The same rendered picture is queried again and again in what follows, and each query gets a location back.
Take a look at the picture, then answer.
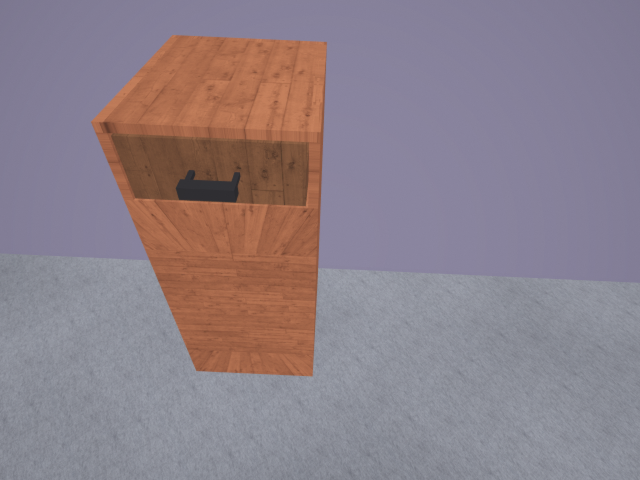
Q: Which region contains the handle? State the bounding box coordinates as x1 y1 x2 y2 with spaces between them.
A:
176 170 241 202

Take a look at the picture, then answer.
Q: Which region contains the drawer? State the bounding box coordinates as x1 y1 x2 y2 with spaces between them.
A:
111 133 309 206

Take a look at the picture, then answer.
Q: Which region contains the cabinet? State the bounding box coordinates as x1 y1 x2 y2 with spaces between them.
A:
91 35 327 376

